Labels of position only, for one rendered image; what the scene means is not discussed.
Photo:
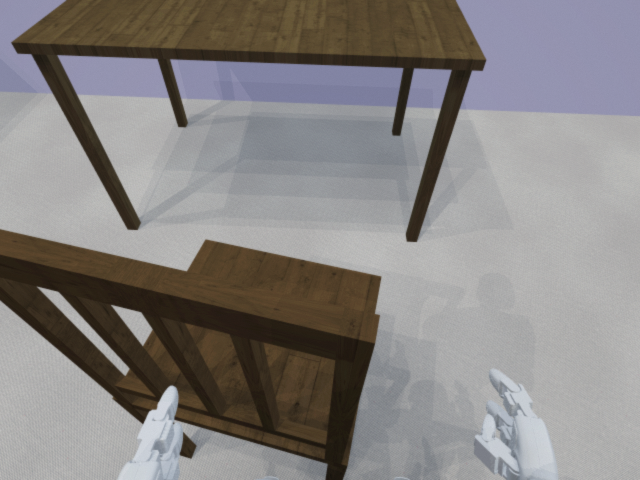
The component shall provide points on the table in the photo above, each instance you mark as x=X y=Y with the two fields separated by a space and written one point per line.
x=408 y=34

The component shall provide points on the robot left hand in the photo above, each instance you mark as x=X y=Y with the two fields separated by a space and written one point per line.
x=160 y=442

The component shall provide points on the robot right hand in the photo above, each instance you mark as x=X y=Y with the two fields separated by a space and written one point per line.
x=524 y=438

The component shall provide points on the chair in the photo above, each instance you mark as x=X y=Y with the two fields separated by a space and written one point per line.
x=262 y=347

